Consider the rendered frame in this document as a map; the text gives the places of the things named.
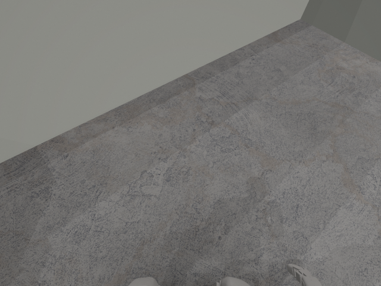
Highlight robot right hand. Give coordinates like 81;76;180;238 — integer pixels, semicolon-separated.
287;264;322;286

